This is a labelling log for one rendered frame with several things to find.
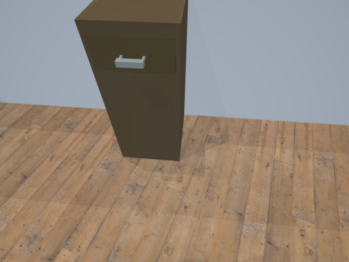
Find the cabinet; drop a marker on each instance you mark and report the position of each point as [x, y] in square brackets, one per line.
[146, 110]

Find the drawer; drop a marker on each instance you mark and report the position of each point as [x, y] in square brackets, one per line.
[160, 53]

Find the handle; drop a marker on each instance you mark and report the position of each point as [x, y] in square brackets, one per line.
[130, 63]

